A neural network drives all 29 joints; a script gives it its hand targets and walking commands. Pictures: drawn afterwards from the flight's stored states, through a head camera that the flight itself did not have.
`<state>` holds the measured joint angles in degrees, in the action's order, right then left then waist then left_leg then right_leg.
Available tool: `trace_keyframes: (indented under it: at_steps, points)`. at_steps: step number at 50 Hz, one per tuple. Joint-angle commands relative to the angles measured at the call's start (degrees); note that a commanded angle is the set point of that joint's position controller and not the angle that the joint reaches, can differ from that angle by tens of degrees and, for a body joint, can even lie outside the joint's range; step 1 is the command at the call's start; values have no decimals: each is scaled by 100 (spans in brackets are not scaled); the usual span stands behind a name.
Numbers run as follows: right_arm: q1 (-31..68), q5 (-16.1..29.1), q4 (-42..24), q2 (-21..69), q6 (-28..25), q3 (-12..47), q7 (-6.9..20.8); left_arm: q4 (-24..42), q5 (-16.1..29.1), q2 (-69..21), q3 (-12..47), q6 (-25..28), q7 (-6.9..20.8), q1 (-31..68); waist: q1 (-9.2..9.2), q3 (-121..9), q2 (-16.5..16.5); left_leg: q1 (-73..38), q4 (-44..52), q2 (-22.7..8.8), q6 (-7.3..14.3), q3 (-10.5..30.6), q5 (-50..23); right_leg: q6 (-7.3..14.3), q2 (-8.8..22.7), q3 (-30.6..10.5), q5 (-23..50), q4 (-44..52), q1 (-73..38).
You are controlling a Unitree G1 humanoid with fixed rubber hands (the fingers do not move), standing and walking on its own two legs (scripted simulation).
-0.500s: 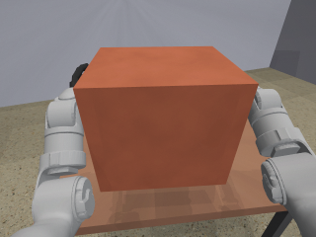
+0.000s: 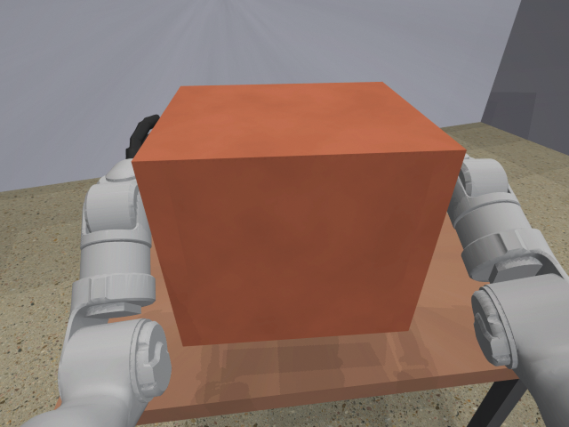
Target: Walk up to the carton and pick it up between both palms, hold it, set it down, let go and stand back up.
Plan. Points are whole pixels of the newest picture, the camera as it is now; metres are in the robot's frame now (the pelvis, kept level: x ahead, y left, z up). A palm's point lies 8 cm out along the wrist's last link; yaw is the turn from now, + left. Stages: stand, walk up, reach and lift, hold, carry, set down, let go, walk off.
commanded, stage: hold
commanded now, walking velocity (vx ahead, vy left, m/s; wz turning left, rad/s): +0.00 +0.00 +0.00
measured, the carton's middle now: (290, 204) +0.34 +0.00 +0.23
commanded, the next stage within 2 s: none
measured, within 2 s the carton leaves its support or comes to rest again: neither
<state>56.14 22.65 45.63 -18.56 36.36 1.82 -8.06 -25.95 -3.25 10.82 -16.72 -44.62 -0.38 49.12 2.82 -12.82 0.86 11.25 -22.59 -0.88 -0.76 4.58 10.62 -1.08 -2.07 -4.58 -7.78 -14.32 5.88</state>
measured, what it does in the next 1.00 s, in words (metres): stands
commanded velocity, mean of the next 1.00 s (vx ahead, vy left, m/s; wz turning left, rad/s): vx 0.00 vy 0.00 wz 0.00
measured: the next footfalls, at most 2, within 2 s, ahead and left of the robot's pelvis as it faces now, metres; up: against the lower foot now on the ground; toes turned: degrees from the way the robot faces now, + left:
none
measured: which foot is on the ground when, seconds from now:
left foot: down 0.00-1.00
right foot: down 0.00-1.00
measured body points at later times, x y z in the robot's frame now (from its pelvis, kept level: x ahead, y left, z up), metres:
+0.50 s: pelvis +0.00 +0.00 +0.00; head -0.09 +0.02 +0.44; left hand +0.38 +0.20 +0.28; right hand +0.39 -0.19 +0.28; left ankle +0.02 +0.12 -0.75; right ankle +0.00 -0.14 -0.75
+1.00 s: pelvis +0.00 +0.00 +0.00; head -0.09 +0.02 +0.44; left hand +0.39 +0.20 +0.27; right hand +0.39 -0.19 +0.27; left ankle +0.02 +0.12 -0.75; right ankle +0.00 -0.14 -0.75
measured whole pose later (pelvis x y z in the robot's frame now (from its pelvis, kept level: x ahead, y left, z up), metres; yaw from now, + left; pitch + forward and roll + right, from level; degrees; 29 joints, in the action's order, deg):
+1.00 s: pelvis +0.00 +0.00 +0.00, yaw +0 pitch -1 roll -2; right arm 56.1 22.4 45.7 -18.4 36.3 1.3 -8.1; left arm -27.4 -3.2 11.1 -16.6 -44.3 -0.5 50.3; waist 2.9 -12.7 0.7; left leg 11.4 -22.5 -0.7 -0.7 4.6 10.5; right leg -1.1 -2.0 -4.7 -7.8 -14.5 6.1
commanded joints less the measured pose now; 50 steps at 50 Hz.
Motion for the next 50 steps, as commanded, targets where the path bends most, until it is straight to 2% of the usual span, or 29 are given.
trace_keyframes:
  at_steps: [1,2,7,8,10,16,18,20,21,22,23,24,25,26,27,28,30,32,33,34,35,37,41,42,44,45,47,49,50]
  points:
    - [4886,1082,-2220,3513,-180,845,842,1003,831,-3225,2053,263,887,4590,69,-1789,-434,-980,269,299,-147,-233,-1444,80,-309,227,1137,125,-202]
    - [5090,1082,-2469,3563,-189,873,805,878,881,-3158,2015,251,925,4501,39,-1851,-297,-909,278,328,-106,-282,-1369,48,-293,207,1085,171,-301]
    - [5214,1085,-2539,3548,-249,856,805,991,893,-3370,2113,254,911,4509,72,-2052,-394,-927,249,316,-99,-253,-1501,44,-293,215,1189,106,-403]
    - [5586,1127,-2986,3636,-292,989,809,1053,1015,-3277,2094,291,881,4712,-19,-2299,-239,-912,198,349,-3,-254,-1552,31,-295,206,1291,98,-460]
    - [5259,1091,-2417,3614,-233,857,843,965,941,-3309,2106,305,828,4762,8,-2053,-442,-851,257,334,-87,-236,-1368,73,-298,200,1058,117,-247]
    - [5211,920,-2183,3573,-229,738,871,652,899,-3348,2026,288,840,4625,28,-1743,-252,-619,378,266,-62,-202,-954,117,-301,197,740,133,-240]
    - [5303,909,-2163,3628,-248,744,871,532,895,-3247,1978,303,887,4673,22,-1632,-249,-585,401,299,-43,-247,-967,96,-272,212,737,163,-153]
    - [5412,1016,-2458,3699,-265,809,852,876,1008,-3288,2113,363,862,4935,9,-2057,-349,-693,308,296,-72,-250,-1176,68,-272,216,973,92,-314]
    - [5319,1011,-2402,3632,-243,777,834,866,1033,-3345,2099,377,874,4875,108,-2011,-362,-770,296,309,-107,-229,-1178,79,-280,208,948,131,-261]
    - [5376,1033,-2404,3628,-244,823,856,721,931,-3247,1998,330,862,4733,-11,-1926,-255,-757,272,307,-58,-214,-1296,62,-295,224,1024,116,-235]
    - [5363,996,-2408,3589,-244,730,822,681,962,-3387,2067,330,880,4791,137,-1815,-286,-693,322,290,-104,-203,-1160,66,-277,197,951,129,-280]
    - [5509,997,-2438,3712,-261,856,822,593,899,-3275,1943,332,866,4776,-48,-1916,-185,-705,296,355,-2,-274,-1127,15,-267,197,865,156,-224]
    - [5386,1014,-2562,3709,-243,980,773,596,829,-3089,1783,329,899,4546,-84,-2039,8,-775,238,392,68,-276,-1340,-11,-231,183,1096,183,-395]
    - [5290,1004,-2406,3608,-199,854,762,517,805,-3097,1780,316,950,4559,23,-1885,-113,-778,254,367,18,-260,-1209,5,-233,156,1080,157,-335]
    - [5324,1040,-2392,3506,-217,853,774,388,764,-3244,1864,282,935,4452,0,-1718,-294,-717,319,318,-56,-229,-1208,71,-281,180,1017,146,-347]
    - [5299,973,-2345,3560,-218,782,797,485,861,-3197,1893,308,940,4530,40,-1755,-212,-723,318,333,-33,-215,-1198,74,-264,190,976,161,-281]
    - [5229,1031,-2424,3504,-240,787,775,816,948,-3346,2107,321,965,4670,132,-2095,-446,-838,253,307,-147,-227,-1523,74,-293,194,1286,89,-430]
    - [5513,1148,-2694,3606,-286,849,825,1015,1051,-3417,2179,369,881,4872,43,-2270,-447,-956,229,310,-129,-211,-1569,100,-308,209,1219,88,-271]
    - [5275,1158,-2481,3659,-250,920,829,969,991,-3355,2115,332,857,4679,-32,-2183,-464,-920,225,311,-103,-198,-1644,109,-310,192,1242,121,-325]
    - [5277,1131,-2658,3656,-253,920,782,942,1042,-3303,2078,337,882,4660,35,-2191,-277,-888,207,330,-81,-193,-1548,43,-289,184,1246,108,-409]
    - [4896,1069,-2209,3569,-189,847,804,1034,943,-3304,2030,351,858,4613,72,-1942,-410,-983,318,294,-147,-218,-1542,87,-313,223,1251,116,-300]
    - [5117,976,-2154,3490,-184,679,840,704,868,-3211,1945,316,923,4690,115,-1582,-323,-642,336,291,-91,-191,-1093,116,-273,169,798,152,-189]
    - [5211,1089,-2376,3604,-263,869,887,1189,1036,-3382,2249,363,807,4907,23,-2167,-547,-923,283,262,-198,-196,-1350,125,-338,244,954,90,-201]
    - [5396,1070,-2433,3571,-278,814,885,891,981,-3494,2244,347,787,4843,36,-1891,-569,-809,308,260,-183,-187,-1264,150,-328,230,854,153,-110]
    - [5312,1032,-2462,3585,-268,834,868,892,982,-3298,2082,299,827,4638,37,-1977,-310,-922,265,296,-101,-224,-1370,89,-304,217,1064,143,-272]
    - [5218,1016,-2441,3550,-260,781,861,954,983,-3384,2134,316,818,4701,104,-2024,-383,-940,296,284,-132,-211,-1318,118,-312,211,1009,131,-216]
    - [5305,1049,-2474,3582,-260,842,872,740,947,-3352,1994,308,840,4585,14,-1884,-209,-825,311,294,-63,-220,-1326,79,-306,225,1002,123,-282]
    - [5219,1078,-2550,3557,-254,876,825,919,903,-3373,2089,296,845,4536,70,-1992,-338,-955,274,299,-118,-213,-1476,65,-294,218,1151,122,-302]
    - [5306,1130,-2378,3556,-257,905,854,724,792,-3349,1958,272,836,4601,-50,-1898,-370,-923,287,273,-89,-200,-1351,107,-320,217,959,128,-229]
